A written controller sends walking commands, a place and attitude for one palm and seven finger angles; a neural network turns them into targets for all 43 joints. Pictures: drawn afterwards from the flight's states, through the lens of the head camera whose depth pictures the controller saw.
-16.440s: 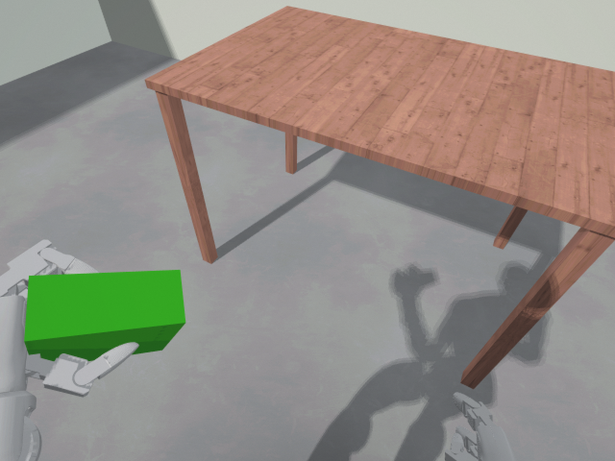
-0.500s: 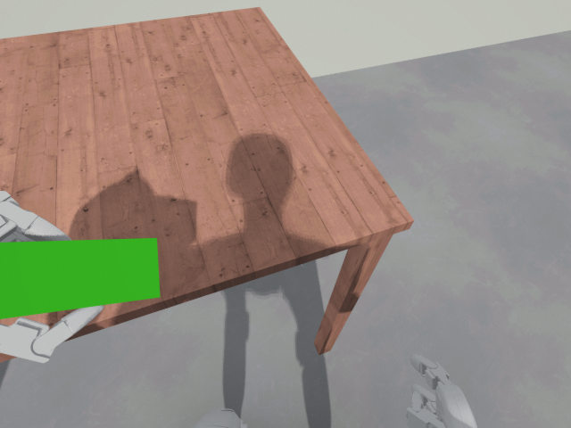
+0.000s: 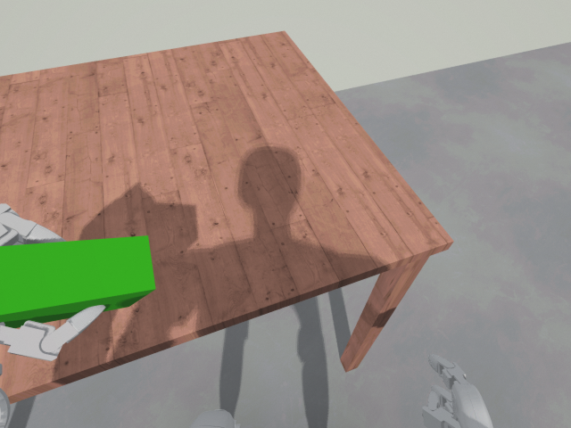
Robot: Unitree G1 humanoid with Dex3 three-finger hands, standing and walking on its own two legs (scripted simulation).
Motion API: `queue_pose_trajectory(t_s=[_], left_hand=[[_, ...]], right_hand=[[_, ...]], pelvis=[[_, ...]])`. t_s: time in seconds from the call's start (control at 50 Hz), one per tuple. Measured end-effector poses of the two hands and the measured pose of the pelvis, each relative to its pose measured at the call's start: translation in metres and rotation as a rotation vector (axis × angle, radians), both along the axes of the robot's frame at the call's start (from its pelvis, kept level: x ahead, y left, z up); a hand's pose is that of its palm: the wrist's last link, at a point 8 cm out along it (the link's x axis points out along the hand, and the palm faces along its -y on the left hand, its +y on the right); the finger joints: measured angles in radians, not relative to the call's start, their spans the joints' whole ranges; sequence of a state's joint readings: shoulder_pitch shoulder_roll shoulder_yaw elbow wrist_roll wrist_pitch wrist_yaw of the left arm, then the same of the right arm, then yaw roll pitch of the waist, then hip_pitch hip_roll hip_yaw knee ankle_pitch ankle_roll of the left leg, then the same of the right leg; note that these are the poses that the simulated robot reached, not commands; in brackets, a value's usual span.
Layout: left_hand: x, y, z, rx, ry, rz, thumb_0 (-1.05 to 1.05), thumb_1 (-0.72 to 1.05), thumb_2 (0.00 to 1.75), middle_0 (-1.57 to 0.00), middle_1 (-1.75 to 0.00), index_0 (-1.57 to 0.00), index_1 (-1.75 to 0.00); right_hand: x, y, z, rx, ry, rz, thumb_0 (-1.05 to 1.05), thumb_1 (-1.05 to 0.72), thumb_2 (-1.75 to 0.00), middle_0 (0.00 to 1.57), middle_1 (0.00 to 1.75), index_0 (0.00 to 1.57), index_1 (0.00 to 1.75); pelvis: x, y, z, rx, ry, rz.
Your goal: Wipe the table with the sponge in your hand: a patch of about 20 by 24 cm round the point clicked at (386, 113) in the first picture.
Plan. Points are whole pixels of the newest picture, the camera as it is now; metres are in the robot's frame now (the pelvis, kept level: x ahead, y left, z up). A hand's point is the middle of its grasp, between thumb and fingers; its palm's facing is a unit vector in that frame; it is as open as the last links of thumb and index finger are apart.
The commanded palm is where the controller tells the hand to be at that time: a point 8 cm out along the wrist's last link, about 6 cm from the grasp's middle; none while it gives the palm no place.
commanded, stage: come to a stop and stand still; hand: left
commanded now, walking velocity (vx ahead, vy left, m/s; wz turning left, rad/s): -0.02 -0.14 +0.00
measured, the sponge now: (96, 280) +0.23 +0.21 +0.15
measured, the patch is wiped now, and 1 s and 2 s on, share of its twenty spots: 0.00 0.00 0.00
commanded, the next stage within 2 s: look again from close up in 1.10 s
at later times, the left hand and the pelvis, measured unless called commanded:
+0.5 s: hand out of the picture +0.20 +0.30 +0.16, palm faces +0.47 -0.82 -0.33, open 9.5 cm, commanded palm +0.14 +0.32 +0.18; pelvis -0.01 +0.04 +0.00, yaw +2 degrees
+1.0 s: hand out of the picture +0.22 +0.33 +0.17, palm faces +0.45 -0.83 -0.35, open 9.5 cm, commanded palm +0.16 +0.36 +0.18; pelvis +0.01 +0.07 +0.00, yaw +1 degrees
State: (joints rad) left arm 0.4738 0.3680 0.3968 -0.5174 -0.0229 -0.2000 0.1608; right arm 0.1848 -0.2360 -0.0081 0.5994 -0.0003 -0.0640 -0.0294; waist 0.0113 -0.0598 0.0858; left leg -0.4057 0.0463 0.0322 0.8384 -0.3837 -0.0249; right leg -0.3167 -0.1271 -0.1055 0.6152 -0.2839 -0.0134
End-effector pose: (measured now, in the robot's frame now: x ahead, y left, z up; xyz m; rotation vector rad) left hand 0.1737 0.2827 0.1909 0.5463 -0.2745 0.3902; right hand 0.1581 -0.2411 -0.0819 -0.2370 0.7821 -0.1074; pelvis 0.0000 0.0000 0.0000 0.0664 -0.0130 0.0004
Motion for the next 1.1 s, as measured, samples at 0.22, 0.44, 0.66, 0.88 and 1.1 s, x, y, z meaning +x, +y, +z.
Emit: queue_pose_trajectory(t_s=[0.22,0.44,0.66,0.88,1.1], left_hand=[[-0.009,0.053,-0.003,0.0,-0.06,-0.015,-0.01,-0.45,1.03,-0.8,-1.35,-0.81,-1.34],[-0.028,0.052,-0.016,-0.13,-0.026,0.054,-0.01,-0.45,1.03,-0.8,-1.35,-0.81,-1.34],[0.009,0.074,0.004,-0.031,-0.072,-0.021,-0.01,-0.45,1.03,-0.8,-1.35,-0.81,-1.34],[0.002,0.087,-0.02,-0.051,0.013,-0.053,-0.01,-0.45,1.03,-0.8,-1.35,-0.81,-1.35],[0.01,0.085,-0.011,-0.088,-0.059,-0.046,-0.01,-0.45,1.03,-0.8,-1.35,-0.81,-1.35]], right_hand=[[-0.006,0.066,0.002,0.038,-0.08,-0.018,0.01,-0.91,-0.9,0.2,0.3,0.2,0.3],[0.0,0.093,0.008,0.086,-0.082,0.102,0.01,-0.91,-0.9,0.21,0.3,0.21,0.31],[0.005,0.057,0.027,-0.008,-0.144,0.05,0.02,-0.91,-0.9,0.21,0.3,0.21,0.3],[-0.004,0.078,0.023,-0.03,-0.077,-0.001,0.01,-0.91,-0.9,0.2,0.3,0.2,0.3],[0.033,0.118,0.025,0.046,-0.127,0.092,0.02,-0.91,-0.9,0.21,0.3,0.21,0.3]], pelvis=[[-0.011,0.041,-0.009,-0.057,-0.038,0.034],[-0.012,0.038,0.001,-0.089,-0.033,0.034],[-0.015,0.05,0.003,-0.078,-0.025,0.002],[0.0,0.068,0.004,-0.072,-0.019,0.013],[0.008,0.075,0.005,-0.081,-0.019,0.016]])
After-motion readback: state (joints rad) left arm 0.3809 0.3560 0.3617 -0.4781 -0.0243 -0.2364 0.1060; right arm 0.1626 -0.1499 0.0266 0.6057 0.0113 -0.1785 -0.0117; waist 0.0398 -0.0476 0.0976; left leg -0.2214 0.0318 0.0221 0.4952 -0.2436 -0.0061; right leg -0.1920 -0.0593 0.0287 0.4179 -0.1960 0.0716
